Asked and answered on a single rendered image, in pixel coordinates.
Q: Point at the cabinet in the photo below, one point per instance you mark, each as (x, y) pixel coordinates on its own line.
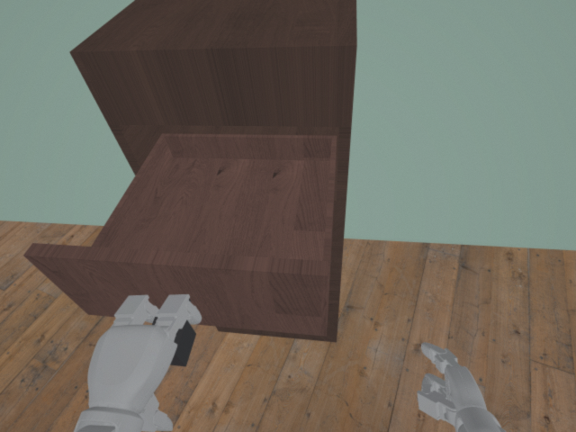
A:
(253, 67)

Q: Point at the robot right forearm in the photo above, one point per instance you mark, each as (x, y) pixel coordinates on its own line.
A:
(474, 419)

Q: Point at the left robot hand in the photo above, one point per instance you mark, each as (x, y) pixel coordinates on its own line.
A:
(130, 359)

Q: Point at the handle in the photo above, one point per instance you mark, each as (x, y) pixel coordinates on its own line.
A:
(185, 339)

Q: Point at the drawer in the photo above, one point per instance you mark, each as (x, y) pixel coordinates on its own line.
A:
(241, 223)

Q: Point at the right robot hand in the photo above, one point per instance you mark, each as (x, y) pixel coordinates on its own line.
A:
(442, 399)

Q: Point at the robot left forearm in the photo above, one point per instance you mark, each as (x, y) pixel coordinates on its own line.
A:
(107, 419)

